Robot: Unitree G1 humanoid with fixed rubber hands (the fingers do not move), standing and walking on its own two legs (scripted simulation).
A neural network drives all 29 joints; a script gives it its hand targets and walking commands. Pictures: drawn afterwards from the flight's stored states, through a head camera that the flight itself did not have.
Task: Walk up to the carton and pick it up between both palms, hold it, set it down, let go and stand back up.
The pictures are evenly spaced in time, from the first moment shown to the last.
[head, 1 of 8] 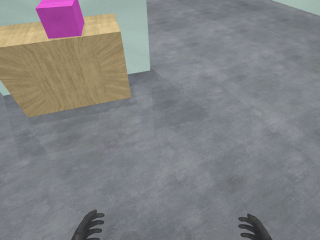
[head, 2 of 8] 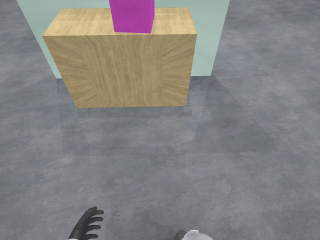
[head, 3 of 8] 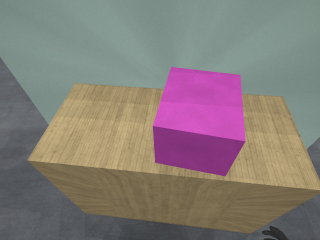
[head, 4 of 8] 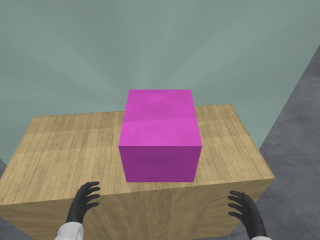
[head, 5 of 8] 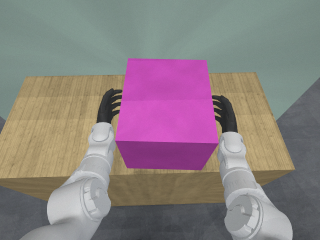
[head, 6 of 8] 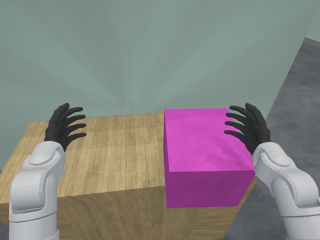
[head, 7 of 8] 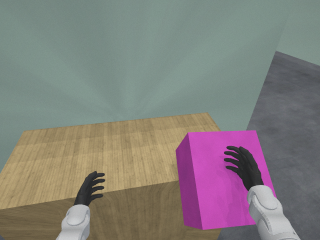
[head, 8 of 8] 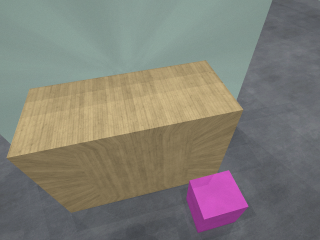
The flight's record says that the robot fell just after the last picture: no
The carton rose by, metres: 0.02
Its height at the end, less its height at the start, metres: -0.61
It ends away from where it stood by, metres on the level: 0.43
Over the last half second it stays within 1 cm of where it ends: yes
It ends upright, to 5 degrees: no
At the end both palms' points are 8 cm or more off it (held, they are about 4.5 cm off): yes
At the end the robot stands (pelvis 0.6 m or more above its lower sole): yes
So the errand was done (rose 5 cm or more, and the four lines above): no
